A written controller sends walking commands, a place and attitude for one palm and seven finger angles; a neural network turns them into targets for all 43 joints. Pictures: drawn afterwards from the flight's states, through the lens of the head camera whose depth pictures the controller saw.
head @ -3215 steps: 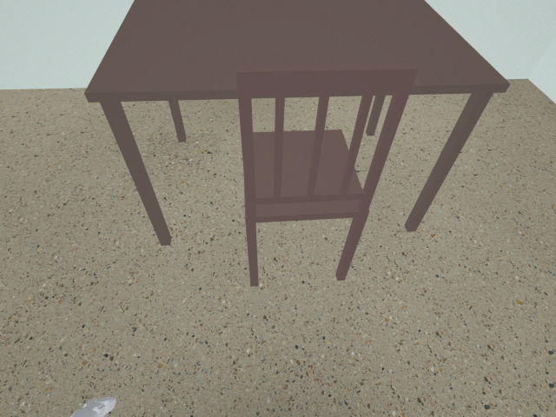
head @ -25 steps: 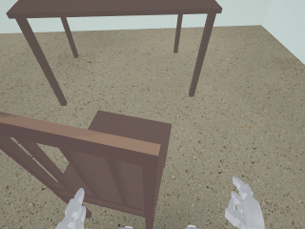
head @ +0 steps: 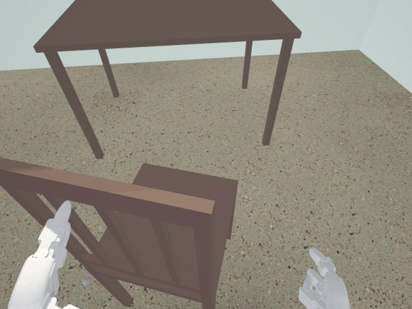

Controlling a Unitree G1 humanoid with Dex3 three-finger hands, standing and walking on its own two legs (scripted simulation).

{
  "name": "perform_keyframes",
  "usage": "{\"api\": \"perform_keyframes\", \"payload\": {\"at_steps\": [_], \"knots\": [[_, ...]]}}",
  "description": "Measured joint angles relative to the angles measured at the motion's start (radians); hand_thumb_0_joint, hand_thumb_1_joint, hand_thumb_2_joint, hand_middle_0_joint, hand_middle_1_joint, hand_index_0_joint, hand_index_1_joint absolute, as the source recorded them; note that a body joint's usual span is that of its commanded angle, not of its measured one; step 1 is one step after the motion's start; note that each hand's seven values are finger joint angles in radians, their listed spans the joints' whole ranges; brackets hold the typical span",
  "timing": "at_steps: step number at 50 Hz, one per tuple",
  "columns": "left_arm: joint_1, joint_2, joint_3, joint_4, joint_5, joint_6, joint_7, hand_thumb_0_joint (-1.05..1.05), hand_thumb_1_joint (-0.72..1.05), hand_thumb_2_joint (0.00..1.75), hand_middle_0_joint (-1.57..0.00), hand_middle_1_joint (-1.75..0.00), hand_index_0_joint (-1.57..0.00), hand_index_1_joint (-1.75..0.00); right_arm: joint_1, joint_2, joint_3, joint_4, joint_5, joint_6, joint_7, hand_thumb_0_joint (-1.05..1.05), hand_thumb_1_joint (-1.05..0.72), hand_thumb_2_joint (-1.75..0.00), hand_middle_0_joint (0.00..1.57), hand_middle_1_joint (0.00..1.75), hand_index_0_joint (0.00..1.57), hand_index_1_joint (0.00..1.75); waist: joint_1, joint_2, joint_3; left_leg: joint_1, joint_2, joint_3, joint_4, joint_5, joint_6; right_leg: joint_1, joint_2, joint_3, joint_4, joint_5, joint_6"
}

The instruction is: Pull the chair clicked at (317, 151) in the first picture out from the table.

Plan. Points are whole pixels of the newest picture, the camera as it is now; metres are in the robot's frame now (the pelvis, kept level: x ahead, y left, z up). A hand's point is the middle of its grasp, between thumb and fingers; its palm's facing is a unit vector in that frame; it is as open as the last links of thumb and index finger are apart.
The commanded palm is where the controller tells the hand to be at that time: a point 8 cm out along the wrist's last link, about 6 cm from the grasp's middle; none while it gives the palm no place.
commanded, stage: draw the hand back to the body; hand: left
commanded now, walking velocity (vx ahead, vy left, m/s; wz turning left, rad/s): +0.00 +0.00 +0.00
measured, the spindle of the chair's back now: (125, 243) +0.26 +0.20 -0.03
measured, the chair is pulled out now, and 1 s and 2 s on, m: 0.73 0.72 0.72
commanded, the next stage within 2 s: step back with the hand held close in 0.96 s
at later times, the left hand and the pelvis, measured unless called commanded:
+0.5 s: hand (31, 210) +0.20 +0.25 +0.20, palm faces +0.46 -0.77 -0.44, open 10.4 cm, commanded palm +0.15 +0.29 +0.22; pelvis +0.02 -0.01 +0.05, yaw +0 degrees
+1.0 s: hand (30, 183) +0.22 +0.25 +0.22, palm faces +0.48 -0.76 -0.44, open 7.5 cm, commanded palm +0.17 +0.29 +0.23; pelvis +0.03 -0.02 +0.05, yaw -1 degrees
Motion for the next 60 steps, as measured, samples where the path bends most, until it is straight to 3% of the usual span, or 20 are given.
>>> {"api": "perform_keyframes", "payload": {"at_steps": [4,8,19,25,31,35,42,48,55,60], "knots": [[-0.011,0.003,-0.007,0.015,0.039,0.084,0.083,-0.01,-0.30,0.32,-0.04,-0.05,-0.07,-0.06,0.003,-0.010,0.014,-0.001,-0.010,0.018,-0.018,0.02,-0.91,-0.90,0.20,0.30,0.20,0.30,0.003,0.006,0.026,0.102,0.000,0.006,-0.088,0.032,0.002,0.101,0.003,0.003,-0.085,0.031,0.000],[-0.067,0.023,0.019,0.031,0.052,0.114,0.127,-0.01,-0.16,0.39,-0.06,-0.08,-0.08,-0.09,0.005,-0.025,0.029,0.022,-0.016,0.008,-0.027,0.01,-0.91,-0.90,0.20,0.30,0.20,0.30,0.011,0.005,0.058,0.192,-0.001,0.003,-0.168,0.063,0.000,0.193,0.004,-0.003,-0.163,0.058,-0.001],[-0.157,0.036,0.099,0.075,0.051,0.121,0.142,0.00,0.23,0.58,-0.12,-0.16,-0.15,-0.18,-0.017,-0.041,0.034,0.090,-0.031,-0.025,-0.006,0.01,-0.91,-0.90,0.20,0.30,0.20,0.30,0.024,0.000,0.116,0.378,-0.007,0.015,-0.365,0.140,-0.004,0.361,0.002,0.002,-0.324,0.115,-0.003],[-0.257,0.061,0.176,0.052,0.046,0.089,0.150,0.01,0.44,0.68,-0.15,-0.20,-0.17,-0.22,-0.033,-0.051,0.033,0.122,-0.037,-0.042,0.006,0.01,-0.91,-0.90,0.20,0.30,0.20,0.30,0.037,0.005,0.136,0.440,-0.004,0.015,-0.437,0.169,-0.009,0.418,0.006,0.000,-0.382,0.135,-0.007],[-0.362,0.076,0.268,0.101,0.036,0.047,0.140,0.01,0.65,0.78,-0.18,-0.25,-0.19,-0.26,-0.064,-0.047,0.023,0.138,-0.037,-0.019,0.024,0.01,-0.91,-0.90,0.20,0.30,0.20,0.30,0.024,0.013,0.146,0.477,0.003,0.028,-0.491,0.190,-0.014,0.440,0.015,0.012,-0.417,0.149,-0.011],[-0.365,0.058,0.276,0.144,0.030,0.044,0.125,0.01,0.77,0.84,-0.19,-0.27,-0.19,-0.28,-0.072,-0.048,0.011,0.139,-0.035,0.007,0.039,0.01,-0.91,-0.90,0.20,0.30,0.20,0.30,0.010,0.011,0.156,0.485,0.008,0.038,-0.517,0.201,-0.017,0.440,0.021,0.020,-0.434,0.160,-0.014],[-0.289,0.036,0.216,0.087,0.037,0.064,0.105,0.02,0.86,0.88,-0.21,-0.29,-0.21,-0.29,-0.045,-0.064,-0.010,0.151,-0.040,0.008,0.039,0.01,-0.91,-0.90,0.20,0.30,0.20,0.30,0.012,0.006,0.161,0.501,0.013,0.041,-0.539,0.207,-0.019,0.456,0.028,0.022,-0.460,0.168,-0.016],[-0.307,0.060,0.250,0.078,0.043,0.051,0.119,0.02,0.88,0.89,-0.21,-0.30,-0.21,-0.30,-0.047,-0.060,-0.012,0.162,-0.035,0.008,0.030,0.01,-0.91,-0.90,0.20,0.30,0.20,0.30,0.021,0.008,0.159,0.514,0.014,0.039,-0.540,0.206,-0.019,0.473,0.029,0.020,-0.465,0.169,-0.016],[-0.345,0.036,0.251,0.130,0.044,0.050,0.123,0.02,0.89,0.90,-0.21,-0.30,-0.21,-0.30,-0.072,-0.048,-0.003,0.157,-0.038,0.011,0.037,0.01,-0.91,-0.90,0.20,0.30,0.20,0.30,0.021,0.010,0.164,0.510,0.009,0.042,-0.543,0.217,-0.015,0.467,0.024,0.024,-0.466,0.180,-0.013],[-0.355,0.024,0.263,0.125,0.045,0.000,0.113,0.02,0.89,0.90,-0.21,-0.30,-0.21,-0.30,-0.100,-0.050,0.009,0.119,-0.043,0.046,0.045,0.01,-0.91,-0.90,0.20,0.30,0.20,0.30,0.013,-0.001,0.190,0.467,0.010,0.058,-0.531,0.226,-0.010,0.425,0.026,0.040,-0.471,0.204,-0.010]]}}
